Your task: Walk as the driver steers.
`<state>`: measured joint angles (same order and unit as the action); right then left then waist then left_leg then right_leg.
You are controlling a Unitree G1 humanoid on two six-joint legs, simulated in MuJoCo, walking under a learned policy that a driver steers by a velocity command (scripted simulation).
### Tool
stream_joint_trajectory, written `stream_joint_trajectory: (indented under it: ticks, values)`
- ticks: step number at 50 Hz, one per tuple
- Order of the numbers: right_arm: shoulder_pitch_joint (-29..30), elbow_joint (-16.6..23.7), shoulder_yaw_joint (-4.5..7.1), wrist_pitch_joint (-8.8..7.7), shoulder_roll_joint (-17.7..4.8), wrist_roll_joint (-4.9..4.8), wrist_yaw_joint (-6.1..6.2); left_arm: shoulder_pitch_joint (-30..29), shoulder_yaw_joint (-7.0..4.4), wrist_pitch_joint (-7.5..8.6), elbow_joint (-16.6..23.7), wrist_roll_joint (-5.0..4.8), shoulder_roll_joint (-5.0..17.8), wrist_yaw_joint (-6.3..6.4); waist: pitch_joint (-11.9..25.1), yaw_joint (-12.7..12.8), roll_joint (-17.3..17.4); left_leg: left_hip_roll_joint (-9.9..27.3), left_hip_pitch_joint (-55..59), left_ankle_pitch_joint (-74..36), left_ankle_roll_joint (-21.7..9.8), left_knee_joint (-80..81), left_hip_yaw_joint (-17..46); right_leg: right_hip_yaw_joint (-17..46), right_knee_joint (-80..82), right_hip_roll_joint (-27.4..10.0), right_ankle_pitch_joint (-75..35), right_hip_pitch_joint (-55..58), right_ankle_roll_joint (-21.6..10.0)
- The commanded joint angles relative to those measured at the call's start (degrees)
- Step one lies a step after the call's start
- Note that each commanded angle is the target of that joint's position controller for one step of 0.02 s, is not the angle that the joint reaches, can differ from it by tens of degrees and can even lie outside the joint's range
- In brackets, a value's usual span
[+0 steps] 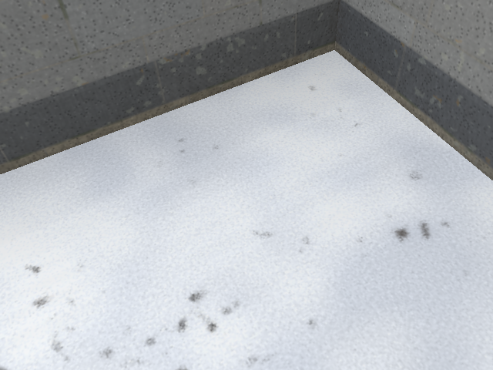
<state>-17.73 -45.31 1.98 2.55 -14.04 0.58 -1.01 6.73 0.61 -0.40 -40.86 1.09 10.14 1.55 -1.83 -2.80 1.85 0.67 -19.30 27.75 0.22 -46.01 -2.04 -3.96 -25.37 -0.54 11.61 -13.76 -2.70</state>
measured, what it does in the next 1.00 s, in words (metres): steps on the spot, turning left: left foot, then right foot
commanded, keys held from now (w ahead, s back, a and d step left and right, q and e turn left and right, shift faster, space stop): q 0.52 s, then w+q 0.14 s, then w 0.34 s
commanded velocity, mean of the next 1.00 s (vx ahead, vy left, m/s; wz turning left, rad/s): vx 0.14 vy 0.00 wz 0.42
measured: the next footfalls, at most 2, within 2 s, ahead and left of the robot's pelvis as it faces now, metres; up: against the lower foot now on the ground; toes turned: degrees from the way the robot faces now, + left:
left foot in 0.22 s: -0.01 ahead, +0.11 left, +0.00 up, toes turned +11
right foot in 0.74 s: +0.06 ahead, -0.07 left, +0.00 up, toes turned +29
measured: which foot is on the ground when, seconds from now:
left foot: up 0.00-0.20, down 0.22-0.74, up 0.76-1.00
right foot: down 0.00-0.22, up 0.24-0.72, down 0.74-1.00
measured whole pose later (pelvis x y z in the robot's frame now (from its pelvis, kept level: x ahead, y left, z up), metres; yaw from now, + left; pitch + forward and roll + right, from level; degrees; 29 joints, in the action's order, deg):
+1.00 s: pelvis +0.05 +0.04 +0.01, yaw +28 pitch +2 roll +0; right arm -12.3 -41.4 3.5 0.0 -17.2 2.6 -3.2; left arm 24.4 -2.1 4.2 -48.7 0.8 14.1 -0.4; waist 1.0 2.8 3.6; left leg -0.5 -33.6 10.4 0.1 -52.9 4.5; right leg 0.6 -13.3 2.1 14.0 -0.9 -2.8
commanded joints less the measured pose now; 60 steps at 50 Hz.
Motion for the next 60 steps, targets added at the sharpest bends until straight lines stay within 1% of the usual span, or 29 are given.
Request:
stream_joint_trajectory:
  ticks: [1,4,7,10,11,12,13,14,15,16,18,20,26,29,31,34,36,37,38,39,40,41,43,46,51,55,57,59,60]
  values:
    - [-1.48,3.34,2.09,0.01,-4.93,-0.01,0.43,2.76,-3.48,0.14,1.89,-0.13,10.25,0.88,5.23,2.11,-8.14,0.28,-5.25,1.64,0.31,-8.32,0.99,8.05,5.17,-16.17,-30.11,7.88,-10.35]
    - [0.31,4.51,1.94,0.67,-4.01,0.02,0.07,1.81,-3.77,-0.19,1.72,0.31,9.75,0.77,4.59,2.7,-9.7,0.37,-3.74,0.53,0.33,-3.55,-0.37,6.61,4.98,-15.79,-22.81,6.44,-9.99]
    - [0.58,5.66,2.02,0.82,-4.13,-0.24,-0.37,2.06,-4.58,-0.33,1.19,0.49,11.1,0.38,5.72,3.05,-10.59,0.04,-0.54,-0.43,-0.57,1.77,-1.74,6.6,3.61,-16.94,-20.74,5.92,-9.85]
    - [-2.64,5.43,2.02,0.13,-3.95,-0.16,-0.68,0.42,-5.42,-0.81,0.94,-0.04,12.71,0.21,6.21,0.12,-8.56,-1.4,8.38,-10.42,-2.88,16.27,-3.6,3.31,-1.75,-15.58,-13.57,1.19,-5.4]
    - [-2.94,5.55,2.51,-0.5,-6.43,0.58,-0.49,1.92,-5.5,-1.06,0.47,0.07,11.92,0.06,4.48,0.06,-2.51,1.21,11.41,-14.64,-4.25,24.73,3.35,0.14,-8.1,-12.62,-3.49,-4.15,-1.05]
    - [-2.88,6.97,3.7,-1.22,-12.95,1.27,0.02,4.3,-4.61,-1.54,1.83,0.73,7.62,-0.3,3.91,2.09,13.35,17.26,16.4,-26.03,-7.76,29.7,25.32,-5.58,-23.45,-4.78,17.64,-17.21,4.01]
    - [-5.73,6.59,5.4,-0.91,-17.85,1.03,0.36,-2.29,-4.37,-2.42,4.52,0.42,8.56,0.34,-0.17,-1.9,15.15,22.62,9.14,-38.27,-15.59,31.13,32.29,1.01,-30.61,1.59,25.82,-21.72,4.17]
    - [-5.11,6.32,4.89,-0.69,-15.13,0.81,0.59,-2.66,-4.51,-2.76,4.17,0.11,9.37,0.32,-1.29,-0.43,7.91,19.79,8.48,-35.83,-16.44,30.7,27.79,4.8,-35.82,-0.25,21.7,-21.4,4.06]
    - [-1.09,6.87,4.18,-0.49,-12.73,0.06,0.82,-1.34,-4.73,-2.56,3.12,-0.36,9.73,-0.05,-2.18,1.71,5.03,15.7,7.47,-31.04,-14.8,30.63,22.95,5.92,-36.49,-0.82,16.04,-21.0,3.7]
    - [3.09,7.87,3.82,-0.24,-11.51,0.07,0.92,0.27,-5.01,-2.08,1.95,-0.37,10.49,-0.3,-1.76,3.49,4.02,11.95,8.18,-29.09,-12.54,30.31,19.88,6.08,-35.88,-0.86,11.95,-20.74,3.6]
    - [4.21,8.8,3.46,-0.52,-10.07,-0.5,1.05,3.22,-5.44,-1.83,0.44,0.71,11.34,-0.89,2.07,3.6,3.92,9.46,11.8,-35.6,-12.09,28.77,17.47,5.43,-38.2,0.04,8.43,-19.79,4.21]
    - [2.32,8.5,3.69,-0.87,-10.44,-0.68,0.85,3.49,-5.28,-1.94,0.57,0.37,10.63,-1.11,3.73,2.94,2.64,9.33,14.42,-36.74,-12.23,28.06,17.86,5.75,-37.82,0.25,7.66,-20.25,4.86]
    - [-0.64,8.43,4.32,-0.55,-11.7,-0.02,1.06,0.95,-4.89,-2.24,2.22,0.16,10.72,-0.62,2.52,0.4,5.25,9.2,15.82,-27.9,-13.78,27.82,23.61,6.79,-27.4,0.85,9.37,-20.78,5.62]
    - [-1.17,8.78,4.65,-0.31,-12.3,0.6,0.55,-0.16,-4.66,-1.52,3.18,0.67,11.24,-1.19,2.83,-0.51,5.86,8.12,12.54,-3.07,-15.11,31.42,28.77,6.5,-22.21,1.48,11.2,-17.57,5.17]
    - [-0.29,9.19,4.86,-0.31,-12.68,0.99,0.08,-0.66,-4.52,-0.81,3.77,0.59,11.43,-1.49,1.48,-0.35,6.48,7.57,9.74,3.53,-15.28,32.23,31.61,6.4,-18.43,2.32,12.92,-14.96,4.52]
    - [2.2,9.65,5.04,-0.69,-12.8,1.08,-0.46,2.55,-4.14,0.67,3.49,-0.1,10.92,-1.3,1.22,2.07,5.59,6.19,3.63,5.17,-14.01,31.14,33.14,6.0,-10.27,3.81,13.76,-5.12,2.33]
    - [5.93,10.16,4.49,-1.06,-10.78,0.4,-0.04,10.64,-3.97,1.74,0.93,-0.24,9.86,-0.34,0.6,7.62,2.68,1.24,-7.98,7.89,-9.68,26.34,29.14,5.11,4.11,3.37,4.89,12.16,0.11]
    - [6.01,10.75,3.47,-1.71,-7.13,0.12,0.38,14.62,-4.65,2.42,0.13,0.49,13.48,0.44,1.02,8.93,-4.97,-3.33,-16.31,9.91,-6.1,15.72,22.67,14.57,9.88,-5.15,13.73,19.87,-1.36]
    - [5.41,12.19,2.07,-2.49,-2.83,-0.35,0.53,16.6,-5.58,2.79,0.71,1.24,19.51,0.56,3.36,8.91,-14.48,-11.56,-22.49,7.14,-3.78,-0.56,12.3,38.31,18.73,-20.3,33.68,21.38,-5.56]
    - [7.02,12.13,2.96,-2.98,-7.77,1.42,0.72,14.15,-6.3,2.73,-0.58,2.03,20.35,0.17,-3.42,6.67,-8.58,-7.77,-25.49,0.65,-3.96,-7.3,13.55,43.65,19.88,-21.89,37.1,12.4,-9.01]
    - [5.82,10.89,3.28,-3.35,-8.59,1.46,0.23,11.66,-5.43,3.0,-0.47,1.24,16.53,-0.3,-5.79,4.3,-6.38,-5.9,-24.7,-3.87,-3.89,-9.34,14.57,39.46,19.33,-19.34,34.94,9.79,-9.01]
    - [3.88,9.18,3.28,-3.57,-8.74,1.31,-0.51,9.13,-4.79,3.41,-0.33,0.55,13.91,-0.76,-5.95,2.63,-6.55,-5.01,-23.4,-7.45,-3.06,-9.79,13.65,33.0,19.19,-15.53,29.03,9.61,-7.28]
    - [2.56,7.24,3.27,-3.57,-8.58,1.95,-1.65,9.62,-4.31,4.25,-0.94,0.23,12.31,-0.95,-3.43,2.83,-9.26,-4.66,-21.07,-12.25,-1.69,-11.99,10.73,23.66,18.99,-10.88,17.1,10.32,-6.0]
    - [6.73,8.07,2.66,-3.62,-7.23,1.99,-2.15,14.25,-4.52,5.43,-3.47,-0.27,12.37,-1.64,-2.97,4.39,-8.21,-3.11,-23.63,-16.13,-0.61,-11.48,8.89,19.04,18.92,-10.3,6.74,12.96,-7.14]
    - [16.75,10.33,1.03,-3.74,-4.59,1.95,-2.69,18.79,-4.49,5.59,-6.49,-0.45,11.54,-2.07,-3.97,7.32,-8.55,1.15,-22.49,-19.94,0.83,0.6,1.18,13.75,18.56,-9.68,-5.46,14.01,-8.08]
    - [20.19,11.42,0.4,-4.12,-4.19,1.3,-2.7,21.22,-4.81,5.44,-8.63,-0.15,13.36,-1.95,-3.93,7.72,-9.32,0.19,-13.76,-17.81,-1.52,10.3,-2.34,11.75,15.27,-11.22,-17.85,13.31,-7.28]
    - [17.23,10.65,0.74,-4.35,-5.11,1.3,-1.89,20.62,-4.92,5.16,-9.31,-0.21,14.23,-1.8,-2.86,5.53,-9.4,-1.67,-6.61,-16.12,-3.74,13.36,-3.27,11.17,11.49,-12.37,-28.29,13.15,-6.47]
    - [4.44,6.21,1.84,-5.14,-6.97,1.83,-0.47,19.78,-4.79,4.81,-9.99,-0.68,14.47,-1.68,4.27,-0.89,-6.3,-4.44,10.83,-17.95,-6.45,19.31,-3.68,6.77,-4.63,-9.45,-42.66,11.33,-4.35]
    - [-5.27,3.9,2.82,-5.76,-10.09,2.83,0.38,18.96,-4.21,4.87,-8.88,-0.9,13.07,-1.65,10.88,-5.07,-3.23,3.35,25.51,-12.96,-8.7,20.18,4.37,4.95,-18.32,-7.21,-30.69,1.73,-3.21]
